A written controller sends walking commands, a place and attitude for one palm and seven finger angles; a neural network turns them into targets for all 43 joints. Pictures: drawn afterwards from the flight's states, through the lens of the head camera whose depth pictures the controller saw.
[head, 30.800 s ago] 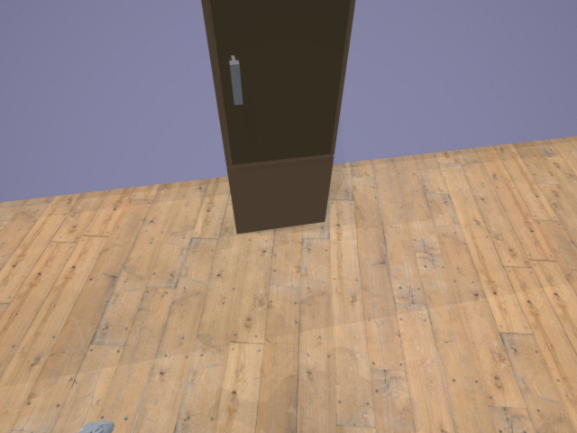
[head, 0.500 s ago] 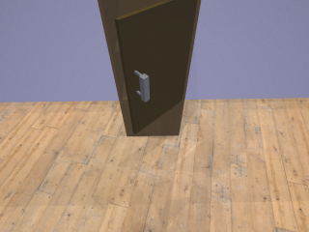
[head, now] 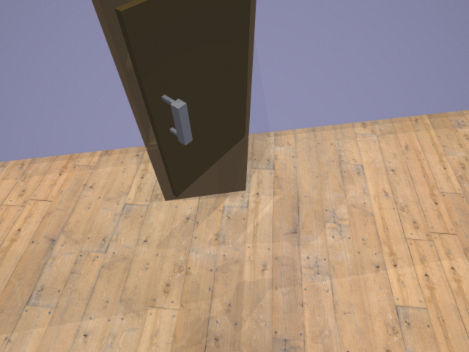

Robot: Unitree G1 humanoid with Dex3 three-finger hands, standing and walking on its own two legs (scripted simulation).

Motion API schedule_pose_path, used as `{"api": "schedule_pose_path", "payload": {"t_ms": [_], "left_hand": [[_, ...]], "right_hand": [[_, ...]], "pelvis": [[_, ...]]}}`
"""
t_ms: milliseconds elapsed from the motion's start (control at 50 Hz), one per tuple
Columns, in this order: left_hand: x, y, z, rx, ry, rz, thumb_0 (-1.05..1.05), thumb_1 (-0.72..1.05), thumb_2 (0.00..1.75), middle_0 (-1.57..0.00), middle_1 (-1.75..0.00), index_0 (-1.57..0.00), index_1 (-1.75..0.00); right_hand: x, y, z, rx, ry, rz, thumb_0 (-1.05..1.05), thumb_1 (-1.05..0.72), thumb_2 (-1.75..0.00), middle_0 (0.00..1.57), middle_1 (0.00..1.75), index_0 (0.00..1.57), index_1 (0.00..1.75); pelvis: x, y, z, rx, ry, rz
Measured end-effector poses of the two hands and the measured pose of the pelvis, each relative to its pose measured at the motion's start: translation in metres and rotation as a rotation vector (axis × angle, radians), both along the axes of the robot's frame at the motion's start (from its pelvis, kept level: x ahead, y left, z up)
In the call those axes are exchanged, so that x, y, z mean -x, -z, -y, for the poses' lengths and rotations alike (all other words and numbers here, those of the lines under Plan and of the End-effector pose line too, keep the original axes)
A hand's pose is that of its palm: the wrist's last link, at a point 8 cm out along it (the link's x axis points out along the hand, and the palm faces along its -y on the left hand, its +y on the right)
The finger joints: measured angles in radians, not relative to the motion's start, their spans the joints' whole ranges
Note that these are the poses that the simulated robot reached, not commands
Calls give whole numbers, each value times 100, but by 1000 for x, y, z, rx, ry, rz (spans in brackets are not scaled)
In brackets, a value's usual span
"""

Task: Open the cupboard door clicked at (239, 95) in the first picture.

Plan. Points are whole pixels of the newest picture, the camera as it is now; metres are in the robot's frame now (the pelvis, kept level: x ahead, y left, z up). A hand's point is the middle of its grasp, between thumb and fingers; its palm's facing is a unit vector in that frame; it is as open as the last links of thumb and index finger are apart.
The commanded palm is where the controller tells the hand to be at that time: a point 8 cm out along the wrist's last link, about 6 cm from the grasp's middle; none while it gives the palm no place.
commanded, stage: walk to a spot facing it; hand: left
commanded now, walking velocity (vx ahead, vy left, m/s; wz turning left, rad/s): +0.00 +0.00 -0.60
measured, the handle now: (176, 119) +0.62 +0.19 -0.01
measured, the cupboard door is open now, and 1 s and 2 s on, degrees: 42 42 42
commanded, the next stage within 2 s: none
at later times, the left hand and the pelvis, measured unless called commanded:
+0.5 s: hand out of the picture +0.10 +0.19 -0.17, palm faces -0.19 -0.95 -0.24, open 7.4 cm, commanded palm none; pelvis +0.01 +0.00 +0.00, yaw -16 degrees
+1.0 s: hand (189, 320) +0.20 +0.11 -0.17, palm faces -0.55 -0.80 -0.23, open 7.4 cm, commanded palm none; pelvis +0.01 -0.01 +0.00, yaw -35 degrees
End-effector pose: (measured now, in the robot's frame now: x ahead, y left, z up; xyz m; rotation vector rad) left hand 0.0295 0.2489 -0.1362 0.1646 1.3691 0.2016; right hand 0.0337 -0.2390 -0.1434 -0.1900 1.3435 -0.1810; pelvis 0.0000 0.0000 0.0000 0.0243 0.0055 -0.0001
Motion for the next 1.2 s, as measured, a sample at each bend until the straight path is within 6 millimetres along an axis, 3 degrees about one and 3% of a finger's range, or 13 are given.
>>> {"api": "schedule_pose_path", "payload": {"t_ms": [100,160,260,360,500,580,660,760,820,960,1060,1200], "left_hand": [[-27,-6,8,-28,47,61,0,91,90,-20,-30,-20,-30],[-37,-6,14,-54,76,92,0,91,90,-20,-30,-20,-30],[-41,-14,22,-58,127,54,0,91,90,-20,-30,-20,-30],[-49,-16,24,-39,186,27,0,91,90,-21,-30,-20,-30],[-78,2,11,-1,250,41,0,91,90,-21,-30,-20,-30],[-110,2,11,12,308,87,0,91,90,-20,-30,-20,-30],[-141,-9,27,24,377,149,0,91,90,-20,-30,-19,-30],[-173,-10,57,4,510,210,0,91,90,-20,-30,-19,-30],[-179,-9,70,-16,561,207,0,91,90,-20,-30,-20,-30],[-184,-5,92,16,658,139,0,91,90,-20,-30,-20,-30],[-202,8,106,71,713,116,0,91,90,-20,-30,-20,-30],[-229,-9,148,120,796,156,1,91,90,-20,-30,-20,-30]], "right_hand": [[19,12,16,-13,34,-27,0,-91,-90,20,30,20,30],[20,18,30,-15,71,-34,0,-91,-90,20,30,20,30],[0,2,42,2,118,39,0,-91,-90,20,30,20,30],[-26,-15,41,16,160,154,0,-91,-90,20,30,19,30],[-41,-26,29,68,196,273,0,-91,-90,20,30,20,30],[-15,-28,21,80,203,226,0,-91,-90,20,30,20,30],[24,-25,21,69,255,147,0,-90,-90,20,30,20,30],[77,-3,35,52,386,98,0,-90,-90,20,30,20,30],[102,5,45,61,458,55,0,-90,-90,20,30,20,30],[124,-18,42,103,566,67,0,-91,-90,20,30,19,30],[135,-22,18,135,616,78,0,-91,-90,20,30,19,30],[167,-29,-19,65,693,-3,0,-91,-90,20,30,20,30]], "pelvis": [[0,6,12,1,41,2],[0,11,20,1,60,-2],[0,-1,23,-3,126,-20],[-3,-8,19,-12,201,-34],[-11,2,-1,32,283,-49],[-9,-1,-1,29,320,-29],[-7,-5,3,49,369,-23],[-5,10,20,23,443,-14],[-1,15,20,30,484,-7],[-6,2,16,10,577,-16],[-16,7,9,31,642,-41],[-18,-8,21,50,727,-45]]}}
